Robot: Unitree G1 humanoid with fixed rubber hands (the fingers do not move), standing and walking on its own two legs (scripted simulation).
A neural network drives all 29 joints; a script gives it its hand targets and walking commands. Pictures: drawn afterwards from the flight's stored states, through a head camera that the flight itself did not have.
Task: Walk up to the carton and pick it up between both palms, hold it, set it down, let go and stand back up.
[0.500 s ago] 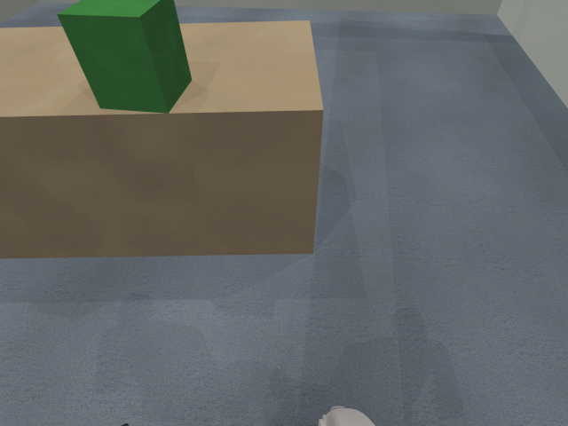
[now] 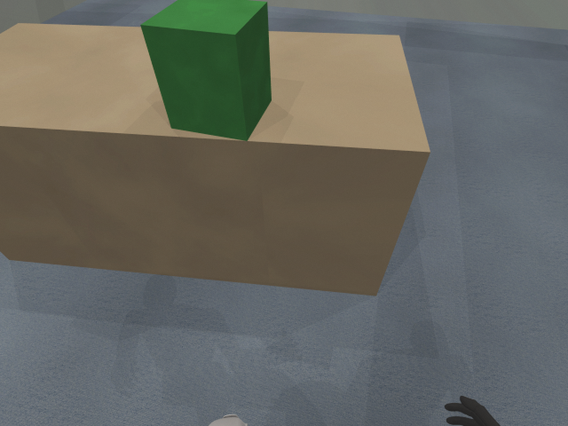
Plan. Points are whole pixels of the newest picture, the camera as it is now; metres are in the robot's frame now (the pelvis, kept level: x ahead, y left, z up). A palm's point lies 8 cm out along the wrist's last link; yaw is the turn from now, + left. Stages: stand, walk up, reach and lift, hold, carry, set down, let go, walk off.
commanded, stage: walk up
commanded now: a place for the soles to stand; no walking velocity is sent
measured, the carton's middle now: (216, 68) +0.89 +0.22 +0.08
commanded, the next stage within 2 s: none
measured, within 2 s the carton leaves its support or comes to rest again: neither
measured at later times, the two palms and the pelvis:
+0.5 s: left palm (61, 349) +0.25 +0.37 -0.06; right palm (408, 362) +0.26 -0.17 -0.10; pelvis +0.17 +0.09 +0.02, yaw -1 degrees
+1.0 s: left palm (76, 233) +0.48 +0.46 -0.06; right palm (335, 326) +0.33 -0.06 -0.12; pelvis +0.33 +0.22 +0.00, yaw -5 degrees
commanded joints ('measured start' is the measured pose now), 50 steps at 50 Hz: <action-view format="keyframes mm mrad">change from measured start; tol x32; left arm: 1 -94 116 15 -175 -27 20 1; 50 54 173 63 -120 -8 -2 55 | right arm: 1 167 -293 -69 -32 28 -3 -53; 50 -7 -157 1 -48 -13 80 -64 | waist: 1 -160 211 -44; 14 76 -256 -175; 28 -62 -217 -37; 33 -186 347 -113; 50 37 -102 -24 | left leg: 1 343 361 -743 -658 -645 298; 9 125 252 -210 -429 142 285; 16 -389 -22 -113 541 -330 2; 31 499 -116 68 -155 -35 42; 34 271 358 -769 -648 -642 346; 43 87 240 -223 -390 152 263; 50 -374 -4 -122 466 -277 -22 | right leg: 1 -570 116 48 491 -31 -12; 12 227 169 -81 -248 362 -44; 15 241 -332 875 -706 -398 -282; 20 17 -241 472 -605 115 -281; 28 -182 -105 86 -475 82 -190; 35 -588 99 39 474 -40 -8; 45 207 167 -55 -316 351 -49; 47 290 -257 701 -608 -43 -223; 50 172 -297 652 -601 46 -339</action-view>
